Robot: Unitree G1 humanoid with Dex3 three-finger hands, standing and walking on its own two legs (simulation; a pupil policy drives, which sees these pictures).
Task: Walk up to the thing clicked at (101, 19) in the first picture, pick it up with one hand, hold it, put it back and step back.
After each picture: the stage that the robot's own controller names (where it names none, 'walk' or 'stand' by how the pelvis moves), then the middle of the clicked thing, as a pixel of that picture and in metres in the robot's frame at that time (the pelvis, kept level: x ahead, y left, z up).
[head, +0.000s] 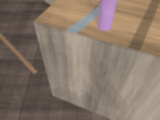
stand; (108, 3) +0.70 -0.07 +0.14
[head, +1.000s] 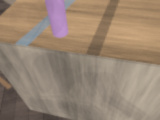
walk; (55, 6) +0.59 +0.15 +0.17
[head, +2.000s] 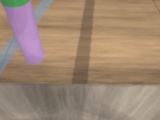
stand; (26, 30) +0.43 +0.20 +0.17
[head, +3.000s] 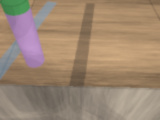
stand; (26, 36) +0.44 +0.21 +0.15
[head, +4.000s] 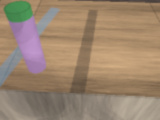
stand; (29, 42) +0.42 +0.21 +0.14
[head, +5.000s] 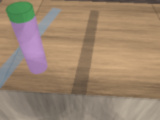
stand; (30, 42) +0.42 +0.20 +0.14
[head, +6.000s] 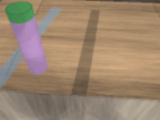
stand; (30, 43) +0.42 +0.20 +0.14
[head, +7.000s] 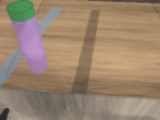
rise first; (31, 41) +0.42 +0.21 +0.14
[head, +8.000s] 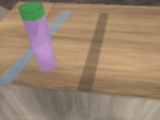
go down; (40, 40) +0.43 +0.21 +0.15
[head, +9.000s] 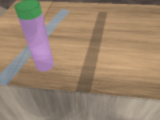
go down; (37, 40) +0.43 +0.20 +0.15
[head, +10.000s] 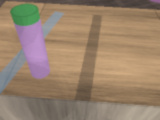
go down; (34, 46) +0.40 +0.19 +0.15
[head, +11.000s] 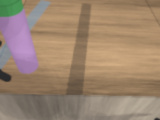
close in; (19, 39) +0.41 +0.20 +0.16
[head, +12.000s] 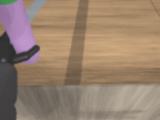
close; (19, 29) +0.44 +0.20 +0.18
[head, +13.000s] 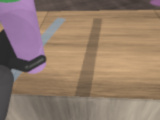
lift; (24, 32) +0.30 +0.15 +0.30
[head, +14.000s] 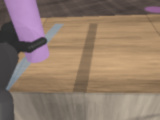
lift; (25, 17) +0.36 +0.17 +0.32
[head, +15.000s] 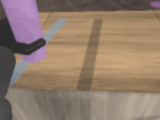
hold; (23, 16) +0.34 +0.17 +0.32
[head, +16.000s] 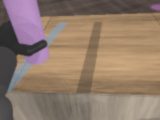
crouch; (25, 18) +0.34 +0.16 +0.33
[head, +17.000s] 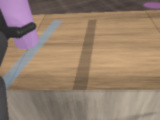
crouch; (13, 1) +0.39 +0.19 +0.35
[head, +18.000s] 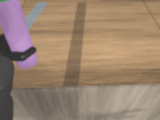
lower; (16, 31) +0.44 +0.21 +0.18
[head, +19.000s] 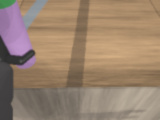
lower; (14, 33) +0.42 +0.21 +0.18
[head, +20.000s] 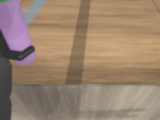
lower; (14, 28) +0.43 +0.22 +0.18
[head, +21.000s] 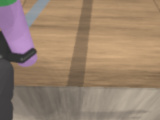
lower; (16, 31) +0.42 +0.21 +0.18
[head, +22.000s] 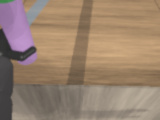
rest; (16, 29) +0.43 +0.21 +0.18
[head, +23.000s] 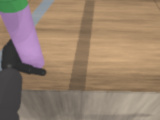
withdraw; (24, 36) +0.41 +0.19 +0.18
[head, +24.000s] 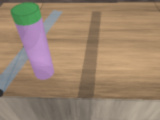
sink last; (36, 46) +0.39 +0.18 +0.17
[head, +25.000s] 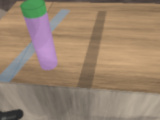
stand; (42, 38) +0.44 +0.19 +0.16
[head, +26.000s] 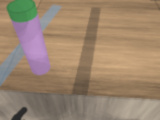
stand; (33, 42) +0.40 +0.19 +0.15
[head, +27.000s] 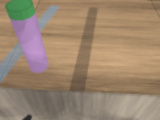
stand; (31, 40) +0.42 +0.20 +0.15
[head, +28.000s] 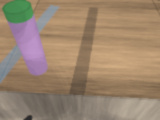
stand; (29, 43) +0.40 +0.20 +0.15
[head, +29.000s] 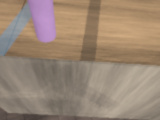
walk; (41, 6) +0.50 +0.16 +0.16
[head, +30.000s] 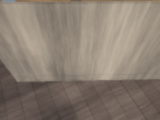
walk; out of the picture +0.79 +0.24 +0.18
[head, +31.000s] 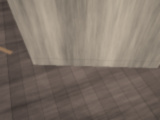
stand; out of the picture +1.11 +0.23 +0.16
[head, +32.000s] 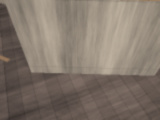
stand; out of the picture +1.08 +0.20 +0.14
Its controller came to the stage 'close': yes
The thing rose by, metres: 0.21
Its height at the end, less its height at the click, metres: +0.00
